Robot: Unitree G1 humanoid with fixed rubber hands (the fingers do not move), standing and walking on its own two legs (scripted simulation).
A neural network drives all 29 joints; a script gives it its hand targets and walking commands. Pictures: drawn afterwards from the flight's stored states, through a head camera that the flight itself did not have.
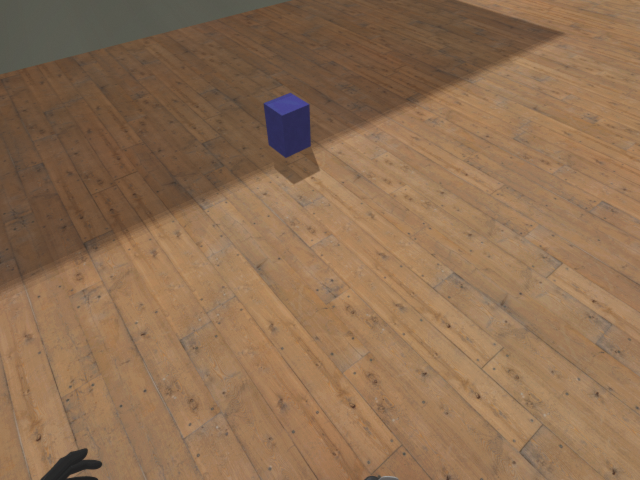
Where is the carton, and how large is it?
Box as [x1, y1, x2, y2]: [264, 93, 310, 157]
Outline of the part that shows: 291,93 264,103 269,145 285,157 310,145 309,106 307,103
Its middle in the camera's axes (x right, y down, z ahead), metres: -0.17 -0.62 +2.07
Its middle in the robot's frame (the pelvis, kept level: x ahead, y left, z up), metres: +1.93 +0.07 -0.64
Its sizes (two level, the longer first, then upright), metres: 0.171 0.161 0.248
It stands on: the floor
